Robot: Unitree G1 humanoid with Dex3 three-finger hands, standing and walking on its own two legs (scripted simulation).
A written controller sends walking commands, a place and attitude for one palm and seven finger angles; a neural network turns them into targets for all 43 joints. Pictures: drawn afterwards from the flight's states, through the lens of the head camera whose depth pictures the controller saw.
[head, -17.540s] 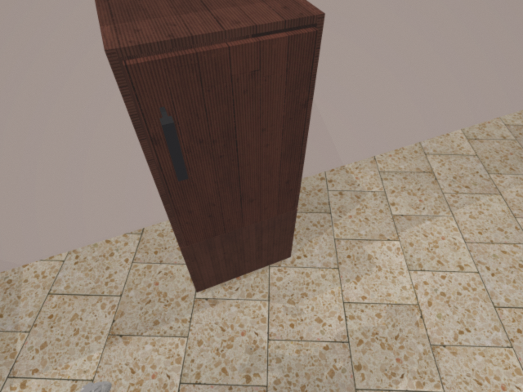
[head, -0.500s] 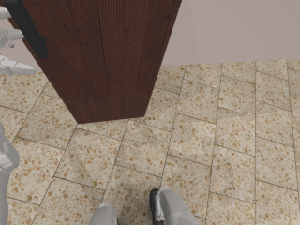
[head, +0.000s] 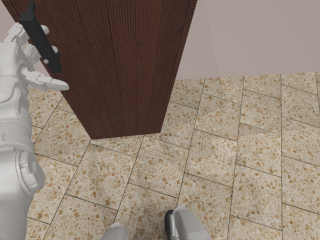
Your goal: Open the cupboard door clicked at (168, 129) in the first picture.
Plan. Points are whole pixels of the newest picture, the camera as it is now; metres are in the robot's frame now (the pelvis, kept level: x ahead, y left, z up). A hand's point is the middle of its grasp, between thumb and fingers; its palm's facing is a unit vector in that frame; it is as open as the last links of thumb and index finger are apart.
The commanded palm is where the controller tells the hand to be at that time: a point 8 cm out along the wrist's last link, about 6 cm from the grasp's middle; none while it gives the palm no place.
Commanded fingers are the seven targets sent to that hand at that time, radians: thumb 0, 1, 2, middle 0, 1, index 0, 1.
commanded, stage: slide the fingers in behind the handle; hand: left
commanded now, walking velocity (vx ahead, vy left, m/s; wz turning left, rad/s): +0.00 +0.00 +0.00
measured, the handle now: (45, 40) +0.58 +0.22 +0.09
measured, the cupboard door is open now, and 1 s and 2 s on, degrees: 0 0 17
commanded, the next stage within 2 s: close the thumb around the handle in 0.60 s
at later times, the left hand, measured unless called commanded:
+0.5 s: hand (53, 61) +0.52 +0.20 +0.08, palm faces +0.02 -1.00 -0.02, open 14.0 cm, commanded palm +0.50 +0.25 +0.08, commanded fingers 0.00 -0.50 0.30 -0.30 -1.20 -0.30 -1.20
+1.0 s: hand (49, 58) +0.53 +0.21 +0.08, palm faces +0.01 -1.00 -0.01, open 11.4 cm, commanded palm +0.50 +0.25 +0.08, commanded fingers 0.00 0.40 0.68 -0.36 -1.30 -0.36 -1.30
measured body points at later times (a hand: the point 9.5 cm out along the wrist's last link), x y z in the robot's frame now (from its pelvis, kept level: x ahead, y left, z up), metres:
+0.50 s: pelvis -0.02 -0.01 +0.00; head +0.13 +0.01 +0.42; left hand +0.51 +0.25 +0.09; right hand -0.03 -0.27 -0.11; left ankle -0.05 +0.11 -0.68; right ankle +0.04 -0.14 -0.68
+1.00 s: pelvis +0.00 +0.00 +0.00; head +0.15 +0.02 +0.42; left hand +0.52 +0.26 +0.08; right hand -0.03 -0.26 -0.11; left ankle -0.05 +0.11 -0.68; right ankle +0.04 -0.14 -0.68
